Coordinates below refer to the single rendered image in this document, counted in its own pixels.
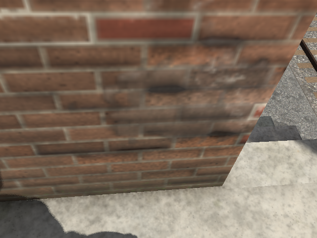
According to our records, stairs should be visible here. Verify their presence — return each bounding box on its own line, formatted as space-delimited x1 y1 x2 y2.
246 116 302 143

